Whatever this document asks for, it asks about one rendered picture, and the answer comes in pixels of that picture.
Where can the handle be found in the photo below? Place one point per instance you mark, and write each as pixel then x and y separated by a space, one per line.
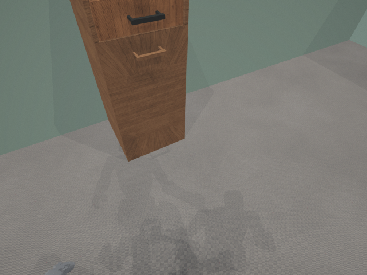
pixel 151 55
pixel 135 21

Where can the cabinet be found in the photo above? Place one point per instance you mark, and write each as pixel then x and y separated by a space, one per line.
pixel 144 100

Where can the left robot hand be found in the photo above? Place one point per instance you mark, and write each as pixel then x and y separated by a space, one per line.
pixel 61 268

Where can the drawer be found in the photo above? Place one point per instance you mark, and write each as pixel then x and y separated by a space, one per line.
pixel 110 16

